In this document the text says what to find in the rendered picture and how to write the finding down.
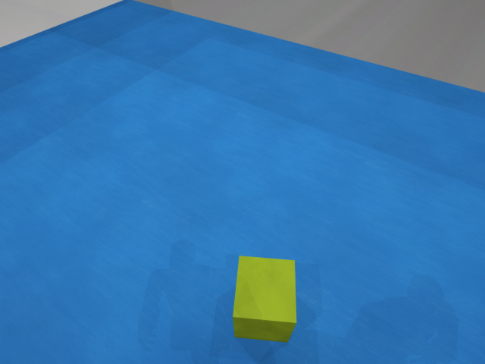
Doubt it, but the carton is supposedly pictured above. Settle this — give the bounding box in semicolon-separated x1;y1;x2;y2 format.
233;256;296;343

